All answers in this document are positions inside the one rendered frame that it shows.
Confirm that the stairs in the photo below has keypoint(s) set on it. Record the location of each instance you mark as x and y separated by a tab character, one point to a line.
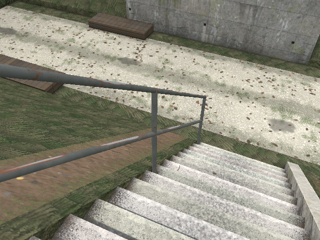
202	193

